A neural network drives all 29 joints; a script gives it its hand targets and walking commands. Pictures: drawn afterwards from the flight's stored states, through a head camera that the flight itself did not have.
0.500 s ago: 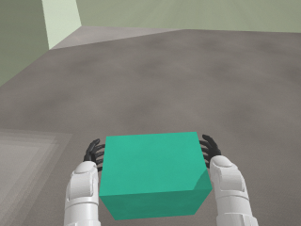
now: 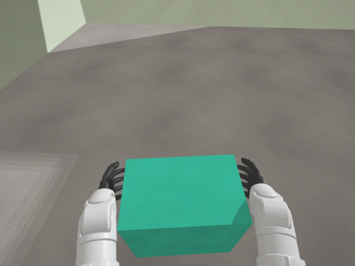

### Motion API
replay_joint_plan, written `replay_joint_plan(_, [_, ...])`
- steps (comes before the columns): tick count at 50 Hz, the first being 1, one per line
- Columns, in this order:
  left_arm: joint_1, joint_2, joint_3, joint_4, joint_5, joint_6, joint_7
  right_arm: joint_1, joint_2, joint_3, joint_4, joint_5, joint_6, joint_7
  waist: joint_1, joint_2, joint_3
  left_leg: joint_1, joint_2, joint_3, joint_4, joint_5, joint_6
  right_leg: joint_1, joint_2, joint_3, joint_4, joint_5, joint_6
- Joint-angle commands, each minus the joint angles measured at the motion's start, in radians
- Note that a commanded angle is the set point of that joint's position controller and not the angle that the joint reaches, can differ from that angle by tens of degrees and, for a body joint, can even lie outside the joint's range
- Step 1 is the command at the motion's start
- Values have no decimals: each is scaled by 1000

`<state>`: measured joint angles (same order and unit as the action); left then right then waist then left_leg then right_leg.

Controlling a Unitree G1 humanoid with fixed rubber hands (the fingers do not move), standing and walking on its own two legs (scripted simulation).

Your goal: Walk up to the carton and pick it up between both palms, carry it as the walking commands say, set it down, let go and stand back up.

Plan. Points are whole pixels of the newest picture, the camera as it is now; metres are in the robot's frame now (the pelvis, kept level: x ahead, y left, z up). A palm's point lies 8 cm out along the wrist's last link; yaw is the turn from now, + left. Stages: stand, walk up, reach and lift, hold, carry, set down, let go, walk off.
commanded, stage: reach and lift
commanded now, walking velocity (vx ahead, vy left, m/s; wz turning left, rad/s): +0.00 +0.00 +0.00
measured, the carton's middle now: (182, 209) +0.27 +0.00 -0.02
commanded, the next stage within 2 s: hold in 0.36 s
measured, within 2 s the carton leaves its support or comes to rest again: neither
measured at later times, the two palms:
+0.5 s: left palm (105, 199) +0.27 +0.17 +0.04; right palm (254, 192) +0.27 -0.17 +0.05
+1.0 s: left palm (92, 171) +0.33 +0.21 +0.07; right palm (234, 163) +0.34 -0.13 +0.07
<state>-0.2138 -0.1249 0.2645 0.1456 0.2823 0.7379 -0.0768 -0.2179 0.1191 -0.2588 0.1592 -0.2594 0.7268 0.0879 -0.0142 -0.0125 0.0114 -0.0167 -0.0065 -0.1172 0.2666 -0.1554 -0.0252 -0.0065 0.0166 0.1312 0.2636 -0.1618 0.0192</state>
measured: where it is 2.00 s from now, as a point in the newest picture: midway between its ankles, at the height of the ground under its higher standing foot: (160, 220)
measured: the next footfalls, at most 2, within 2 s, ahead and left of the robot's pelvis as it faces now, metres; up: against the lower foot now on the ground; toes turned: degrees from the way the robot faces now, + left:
right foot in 1.04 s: +0.11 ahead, -0.09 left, +0.00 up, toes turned -7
left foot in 1.32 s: +0.33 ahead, +0.14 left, +0.00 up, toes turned +14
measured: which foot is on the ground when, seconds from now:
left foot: down 0.00-1.00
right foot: down 0.00-0.90, up 0.92-1.00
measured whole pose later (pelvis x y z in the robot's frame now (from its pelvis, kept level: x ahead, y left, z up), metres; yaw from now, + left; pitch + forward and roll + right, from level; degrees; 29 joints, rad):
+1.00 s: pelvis +0.06 +0.02 -0.02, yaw +0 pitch +4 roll +0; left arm -0.13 -0.07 0.21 -0.14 0.11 0.96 -0.01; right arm -0.13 0.13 -0.17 -0.13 -0.14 0.93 0.00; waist 0.02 -0.01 -0.23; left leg -0.23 0.04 0.05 0.51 -0.36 -0.01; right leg -0.34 -0.06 -0.09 0.67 -0.44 0.02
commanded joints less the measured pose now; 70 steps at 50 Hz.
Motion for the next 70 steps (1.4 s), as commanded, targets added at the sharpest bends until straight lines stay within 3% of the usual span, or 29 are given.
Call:
replay_joint_plan(1, [-436, -781, -585, -31, -235, -17, -201, -436, 780, 578, -30, 232, -9, 194, 0, 14, -198, 50, -99, 88, -27, 199, -2, 35, 99, -92, -30, 202, -1])
replay_joint_plan(11, [-381, -748, -606, -84, -240, -12, -189, -381, 754, 597, -79, 234, -3, 177, -5, 15, -187, 52, -101, 85, -28, 235, -2, 52, 99, -92, -32, 236, 0])
replay_joint_plan(33, [-422, -741, -585, -56, -234, -16, -192, -413, 756, 580, -53, 222, -5, 175, -1, 12, -161, 27, -104, 93, -28, 121, 7, 18, 92, -97, -34, 131, -3])
replay_joint_plan(34, [-522, -777, -653, -108, -303, -7, -187, -473, 785, 598, -107, 259, 0, 168, 18, 28, -309, -81, 107, 35, 95, -15, 17, -94, -130, -85, 122, -33, -13])
replay_joint_plan(35, [-484, -791, -627, -55, -282, -3, -186, -468, 790, 606, -84, 260, 5, 172, 24, 25, -296, -144, 100, 0, 96, -151, 31, -111, -111, -74, 121, -178, -22])
replay_joint_plan(37, [-481, -797, -619, -51, -279, 10, -180, -502, 802, 638, -107, 277, 24, 169, 37, -12, -253, -302, 64, 17, 142, -460, 41, -149, -127, -35, 84, -471, -42])
replay_joint_plan(38, [-483, -796, -616, -58, -284, 19, -173, -503, 801, 644, -120, 283, 35, 167, 43, -32, -217, -377, 50, 40, 186, -486, 34, -158, -152, -2, 63, -524, -53])
replay_joint_plan(41, [-485, -799, -658, -119, -317, 68, -144, -485, 789, 670, -170, 311, 87, 146, 41, -117, -226, -403, 16, 157, 350, -329, 13, -186, -216, 52, 34, -456, -83])
replay_joint_plan(43, [-496, -793, -693, -177, -338, 110, -116, -479, 778, 691, -204, 339, 123, 128, 20, -145, -219, -287, 4, 215, 285, -262, 11, -289, -228, 28, 50, -485, -96])
replay_joint_plan(44, [-498, -796, -713, -217, -357, 131, -103, -476, 773, 701, -231, 354, 140, 118, 13, -78, -197, -225, 27, 173, 181, -304, 22, -360, -177, -45, 128, -468, -71])
replay_joint_plan(46, [-498, -792, -746, -274, -385, 177, -89, -408, 742, 684, -243, 349, 177, 95, -5, 229, -203, -67, 244, -172, -25, -428, 112, -582, -55, -247, 451, -339, 14])
replay_joint_plan(47, [-504, -786, -762, -313, -412, 204, -88, -370, 734, 678, -268, 348, 195, 74, -6, 298, -193, -16, 330, -306, -62, -313, 178, -673, -55, -282, 512, -329, 18])
replay_joint_plan(48, [-497, -805, -790, -367, -450, 225, -83, -366, 744, 701, -335, 363, 213, 52, -7, 251, -179, -11, 343, -291, -58, -191, 214, -692, -80, -245, 468, -324, 1])
replay_joint_plan(49, [-464, -820, -798, -391, -476, 243, -77, -360, 749, 722, -390, 376, 233, 36, -5, 191, -200, -16, 326, -216, -24, -122, 212, -651, -86, -237, 395, -319, -9])
replay_joint_plan(52, [-295, -811, -811, -505, -513, 302, -30, -276, 740, 782, -553, 429, 292, -6, 10, 119, -318, -116, 205, 47, 138, -43, 133, -284, -41, -321, 172, -138, -4])
replay_joint_plan(53, [-227, -780, -801, -527, -503, 322, -9, -259, 713, 793, -581, 436, 317, -18, 30, 57, -347, -274, 166, 127, 252, -104, 94, -71, -90, -259, 139, -137, -22])
replay_joint_plan(54, [-165, -733, -777, -539, -477, 337, 17, -266, 698, 817, -609, 451, 345, -27, 51, -146, -327, -489, 81, 249, 471, -120, 43, 102, -228, -14, 53, -166, -71])
replay_joint_plan(55, [-128, -700, -760, -565, -464, 356, 40, -278, 680, 840, -658, 474, 372, -35, 65, -342, -315, -756, 11, 322, 683, -299, 11, 279, -397, 218, 17, -5, -150])
replay_joint_plan(56, [-126, -697, -768, -609, -470, 372, 56, -279, 676, 841, -681, 490, 391, -40, 64, -275, -269, -855, 51, 245, 760, -370, 27, 286, -459, 248, 11, 151, -201])
replay_joint_plan(57, [-139, -697, -771, -642, -471, 381, 64, -270, 685, 843, -699, 503, 403, -42, 63, -171, -248, -862, 79, 219, 766, -363, 27, 265, -450, 196, 26, 233, -212])
replay_joint_plan(59, [-184, -683, -806, -712, -492, 399, 72, -189, 681, 822, -695, 495, 418, -48, 59, -75, -212, -836, 98, 219, 631, -333, 28, 208, -410, 71, -2, 196, -186])
replay_joint_plan(60, [-188, -681, -822, -730, -503, 406, 72, -150, 678, 811, -693, 480, 421, -54, 53, -66, -210, -755, 86, 236, 527, -255, 21, 148, -368, -15, -8, 187, -170])
replay_joint_plan(63, [-149, -651, -848, -746, -528, 423, 68, -83, 639, 783, -717, 439, 427, -85, 48, -129, -214, -492, 23, 316, 317, -91, 21, -18, -311, -180, 3, 107, -126])
replay_joint_plan(65, [-145, -614, -853, -759, -539, 434, 69, -44, 619, 766, -721, 426, 434, -103, 22, -98, -272, -177, -17, 380, 223, 14, 48, -171, -260, -280, 135, 114, -71])
replay_joint_plan(66, [-145, -590, -853, -769, -537, 441, 71, -29, 604, 756, -721, 425, 440, -110, 8, -71, -315, -3, -1, 365, 220, -18, 71, -260, -229, -320, 250, 129, -38])
replay_joint_plan(67, [-156, -572, -854, -776, -534, 451, 70, -13, 569, 738, -713, 415, 445, -120, -10, 55, -320, 131, 144, 107, 148, -187, 135, -444, -164, -352, 502, 81, 4])
replay_joint_plan(68, [-172, -570, -855, -773, -533, 460, 70, -15, 546, 712, -692, 407, 448, -127, -19, 296, -350, 246, 372, -336, -27, -214, 253, -664, -39, -339, 827, -273, 28])
replay_joint_plan(69, [-176, -590, -860, -760, -540, 463, 64, -54, 561, 734, -743, 427, 445, -128, -15, 243, -318, 194, 436, -399, -78, -210, 288, -766, -72, -202, 977, -368, 2])
replay_joint_plan(70, [-197, -638, -876, -767, -561, 459, 57, -80, 603, 752, -775, 438, 443, -126, -15, 149, -304, 143, 421, -333, -61, -117, 286, -794, -108, -154, 1040, -327, -4])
